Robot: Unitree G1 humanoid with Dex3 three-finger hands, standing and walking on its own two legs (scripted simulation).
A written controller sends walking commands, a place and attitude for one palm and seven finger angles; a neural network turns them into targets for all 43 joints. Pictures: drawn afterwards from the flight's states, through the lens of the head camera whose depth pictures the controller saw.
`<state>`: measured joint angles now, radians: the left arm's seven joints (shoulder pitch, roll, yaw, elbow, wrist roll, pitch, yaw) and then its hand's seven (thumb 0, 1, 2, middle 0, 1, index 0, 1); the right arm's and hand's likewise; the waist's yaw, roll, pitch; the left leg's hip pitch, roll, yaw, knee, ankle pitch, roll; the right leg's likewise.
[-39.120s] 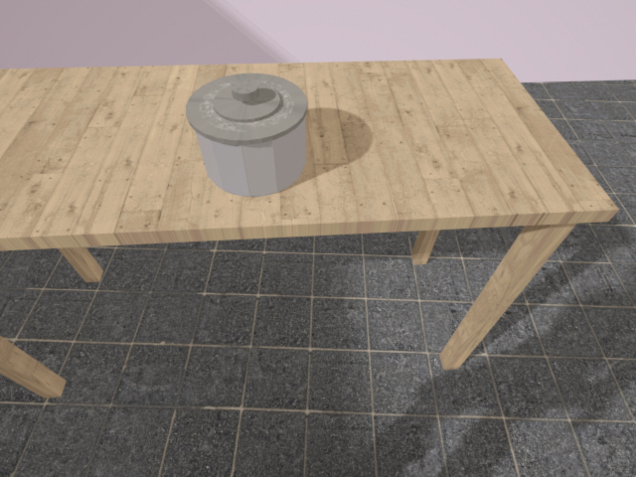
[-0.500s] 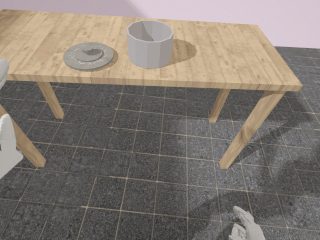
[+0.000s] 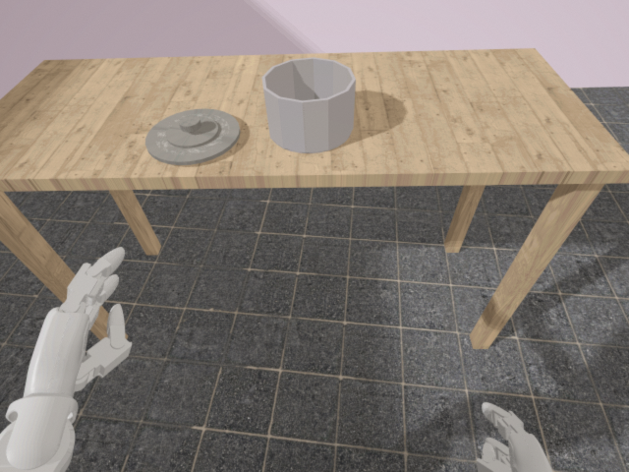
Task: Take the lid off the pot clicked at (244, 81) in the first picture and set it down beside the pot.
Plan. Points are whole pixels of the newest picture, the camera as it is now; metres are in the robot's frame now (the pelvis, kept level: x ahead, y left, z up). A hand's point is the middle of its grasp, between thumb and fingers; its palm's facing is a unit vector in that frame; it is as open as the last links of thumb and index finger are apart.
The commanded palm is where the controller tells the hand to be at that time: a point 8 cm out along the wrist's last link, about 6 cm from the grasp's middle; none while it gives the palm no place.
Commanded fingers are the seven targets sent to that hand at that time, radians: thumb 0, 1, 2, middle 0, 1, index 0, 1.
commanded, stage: stop stepping back and stand still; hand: left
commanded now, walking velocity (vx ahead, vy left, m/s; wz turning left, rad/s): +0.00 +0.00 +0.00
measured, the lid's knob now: (190, 123) +0.71 +0.30 +0.06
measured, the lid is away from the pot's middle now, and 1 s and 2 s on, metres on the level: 0.24 0.24 0.24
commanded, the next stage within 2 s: let the arm hang, fingers relaxed in 0.40 s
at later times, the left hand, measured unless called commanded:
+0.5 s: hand out of the picture +0.01 +0.19 -0.16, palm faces +0.01 -0.97 -0.25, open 7.3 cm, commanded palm none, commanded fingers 0.00 0.90 0.90 -0.20 -0.30 -0.20 -0.30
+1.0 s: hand out of the picture +0.03 +0.16 -0.16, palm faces +0.01 -0.98 -0.21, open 7.3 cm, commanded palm none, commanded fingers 0.00 0.90 0.90 -0.20 -0.30 -0.20 -0.30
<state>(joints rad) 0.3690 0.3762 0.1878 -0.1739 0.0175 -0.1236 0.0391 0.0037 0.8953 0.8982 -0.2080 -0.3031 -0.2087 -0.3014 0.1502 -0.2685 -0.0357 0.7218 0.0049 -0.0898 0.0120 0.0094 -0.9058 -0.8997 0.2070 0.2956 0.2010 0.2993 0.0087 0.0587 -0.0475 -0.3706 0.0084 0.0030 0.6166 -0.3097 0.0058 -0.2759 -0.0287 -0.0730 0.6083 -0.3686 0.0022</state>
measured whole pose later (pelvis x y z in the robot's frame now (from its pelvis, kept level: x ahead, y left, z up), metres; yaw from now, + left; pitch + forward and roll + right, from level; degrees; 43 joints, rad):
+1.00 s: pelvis +0.00 -0.01 +0.01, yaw -1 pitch -1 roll +0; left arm 0.24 0.16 0.01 1.09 0.00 0.01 0.04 0.01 0.93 0.90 -0.20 -0.30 -0.20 -0.30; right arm 0.29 -0.13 -0.04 1.10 -0.01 0.02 -0.04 0.00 -0.91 -0.90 0.20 0.29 0.20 0.30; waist -0.02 0.01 0.05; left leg -0.20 0.04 0.05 0.48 -0.26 -0.01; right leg -0.09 0.00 -0.07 0.42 -0.31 -0.01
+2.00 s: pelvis +0.02 -0.03 +0.01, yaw -1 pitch -1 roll +0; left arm 0.27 0.13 0.01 1.11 0.00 0.00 0.05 0.01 0.92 0.90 -0.20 -0.30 -0.20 -0.30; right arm 0.29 -0.12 -0.03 1.12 -0.01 0.02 -0.05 0.01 -0.92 -0.90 0.20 0.29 0.20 0.30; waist -0.02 0.02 0.05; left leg -0.17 0.05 0.05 0.46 -0.27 -0.02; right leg -0.06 0.01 -0.07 0.41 -0.33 -0.03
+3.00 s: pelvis +0.01 -0.03 +0.01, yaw -1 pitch -1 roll +0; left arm 0.29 0.12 0.01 1.13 0.00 0.00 0.05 0.01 0.92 0.90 -0.20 -0.30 -0.20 -0.30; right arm 0.30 -0.11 -0.03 1.13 -0.01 0.02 -0.06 0.00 -0.91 -0.90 0.20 0.29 0.20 0.30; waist -0.02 0.02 0.05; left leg -0.17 0.06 0.06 0.46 -0.26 -0.03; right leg -0.06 0.01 -0.06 0.41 -0.32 -0.03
